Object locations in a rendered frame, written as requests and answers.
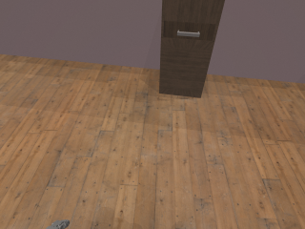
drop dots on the handle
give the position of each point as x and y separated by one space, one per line
187 33

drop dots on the cabinet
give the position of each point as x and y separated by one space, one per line
184 63

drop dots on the drawer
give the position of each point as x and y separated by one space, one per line
206 30

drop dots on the left robot hand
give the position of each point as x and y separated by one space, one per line
59 224

